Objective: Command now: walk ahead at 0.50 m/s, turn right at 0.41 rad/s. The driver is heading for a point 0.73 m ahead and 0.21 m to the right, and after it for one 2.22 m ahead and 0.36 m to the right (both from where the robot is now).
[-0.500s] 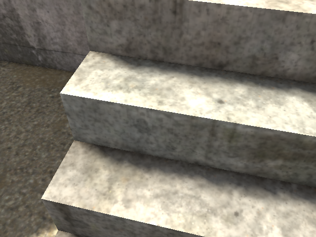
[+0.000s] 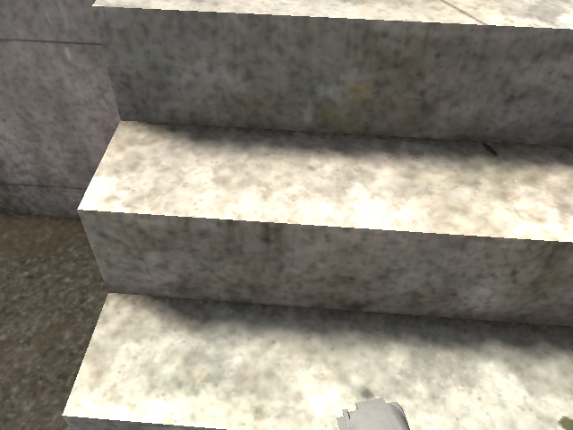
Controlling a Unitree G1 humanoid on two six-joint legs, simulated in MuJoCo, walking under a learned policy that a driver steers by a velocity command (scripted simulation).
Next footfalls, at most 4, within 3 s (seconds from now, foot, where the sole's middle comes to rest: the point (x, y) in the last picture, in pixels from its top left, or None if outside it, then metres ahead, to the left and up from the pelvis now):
0.18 right None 0.22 -0.14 -0.55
0.70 left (310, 358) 0.50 -0.02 -0.34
1.16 right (520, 386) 0.45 -0.36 -0.34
1.58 left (418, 195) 0.67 -0.19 -0.12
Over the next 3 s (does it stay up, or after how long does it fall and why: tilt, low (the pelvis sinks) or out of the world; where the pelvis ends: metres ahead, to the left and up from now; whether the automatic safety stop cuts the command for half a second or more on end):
stays up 1.11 -0.10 1.06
